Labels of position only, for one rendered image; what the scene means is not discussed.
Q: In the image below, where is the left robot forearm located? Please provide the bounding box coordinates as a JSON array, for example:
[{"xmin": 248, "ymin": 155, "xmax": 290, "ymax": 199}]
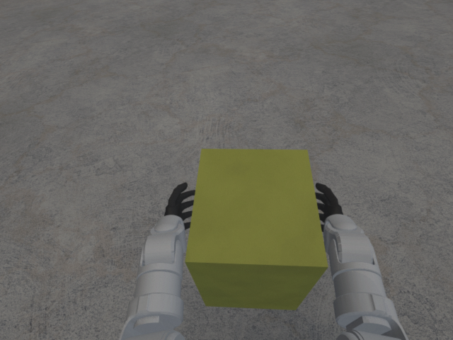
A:
[{"xmin": 119, "ymin": 215, "xmax": 187, "ymax": 340}]

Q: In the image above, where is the carton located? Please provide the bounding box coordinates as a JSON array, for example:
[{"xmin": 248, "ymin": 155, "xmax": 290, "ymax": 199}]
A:
[{"xmin": 185, "ymin": 149, "xmax": 328, "ymax": 310}]

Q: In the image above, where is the robot left hand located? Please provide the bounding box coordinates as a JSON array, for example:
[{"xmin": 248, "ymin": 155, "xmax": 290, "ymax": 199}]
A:
[{"xmin": 164, "ymin": 182, "xmax": 195, "ymax": 230}]

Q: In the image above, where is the right robot forearm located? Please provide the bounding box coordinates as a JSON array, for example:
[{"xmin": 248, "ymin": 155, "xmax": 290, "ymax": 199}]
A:
[{"xmin": 323, "ymin": 214, "xmax": 408, "ymax": 340}]

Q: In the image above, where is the robot right hand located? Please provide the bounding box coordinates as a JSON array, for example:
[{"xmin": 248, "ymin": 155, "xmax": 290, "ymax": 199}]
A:
[{"xmin": 315, "ymin": 183, "xmax": 343, "ymax": 232}]

